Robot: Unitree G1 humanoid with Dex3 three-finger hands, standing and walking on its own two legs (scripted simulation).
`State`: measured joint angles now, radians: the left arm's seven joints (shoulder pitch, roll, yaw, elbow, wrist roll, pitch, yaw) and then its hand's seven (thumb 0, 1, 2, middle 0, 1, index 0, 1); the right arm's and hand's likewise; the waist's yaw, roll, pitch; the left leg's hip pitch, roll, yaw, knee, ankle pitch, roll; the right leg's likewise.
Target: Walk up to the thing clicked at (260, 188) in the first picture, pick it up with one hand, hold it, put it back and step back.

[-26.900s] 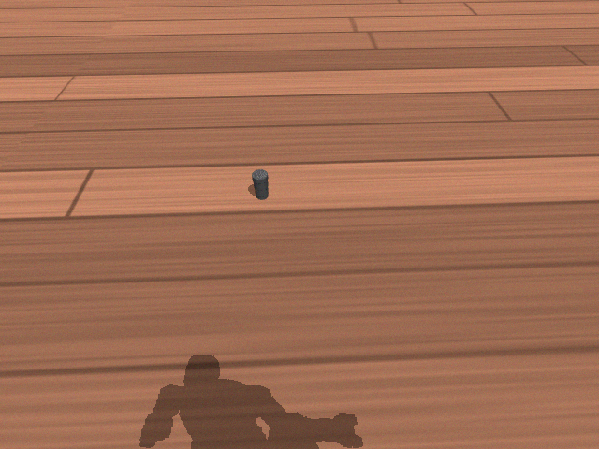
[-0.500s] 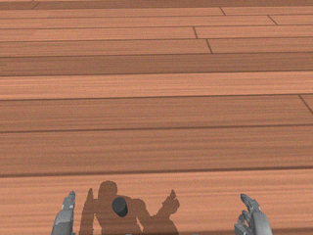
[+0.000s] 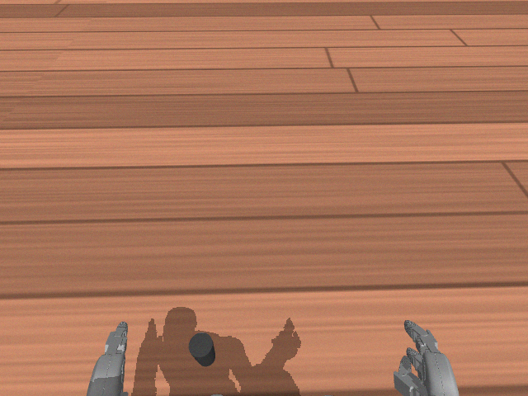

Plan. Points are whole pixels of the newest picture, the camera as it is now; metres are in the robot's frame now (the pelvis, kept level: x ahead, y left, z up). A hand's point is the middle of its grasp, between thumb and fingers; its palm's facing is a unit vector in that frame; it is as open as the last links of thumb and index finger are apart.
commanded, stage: home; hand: left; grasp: from the side
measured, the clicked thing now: (203, 351) +0.39 +0.21 -0.65
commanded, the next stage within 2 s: stand in 0.52 s
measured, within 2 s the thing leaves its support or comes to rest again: neither
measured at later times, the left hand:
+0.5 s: hand (150, 379) +0.18 +0.18 -0.05, palm faces +0.11 -0.95 -0.29, open 17.5 cm
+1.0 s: hand (146, 389) +0.17 +0.19 -0.08, palm faces +0.01 -0.94 -0.33, open 11.1 cm
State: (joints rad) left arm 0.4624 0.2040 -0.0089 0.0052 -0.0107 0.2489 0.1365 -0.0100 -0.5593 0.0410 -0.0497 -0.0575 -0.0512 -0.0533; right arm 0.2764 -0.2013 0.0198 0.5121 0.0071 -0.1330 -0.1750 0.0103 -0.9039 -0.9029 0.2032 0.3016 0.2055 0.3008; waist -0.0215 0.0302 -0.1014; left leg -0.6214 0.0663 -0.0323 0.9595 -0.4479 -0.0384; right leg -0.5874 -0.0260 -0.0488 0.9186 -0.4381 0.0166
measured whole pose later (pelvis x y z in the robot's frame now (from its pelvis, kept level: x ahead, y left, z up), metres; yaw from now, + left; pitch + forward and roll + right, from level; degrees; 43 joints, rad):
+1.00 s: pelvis +0.00 +0.00 +0.00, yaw +0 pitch +3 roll -1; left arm 0.33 0.26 -0.02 0.28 0.06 0.11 0.07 0.00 0.28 0.73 -0.19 -0.29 -0.19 -0.28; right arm 0.20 -0.24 0.02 0.65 -0.08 -0.08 -0.09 0.01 -0.90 -0.90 0.20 0.30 0.21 0.30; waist 0.01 0.00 -0.03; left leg -0.54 0.05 -0.01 0.92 -0.44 -0.03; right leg -0.52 -0.04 -0.03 0.91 -0.44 0.01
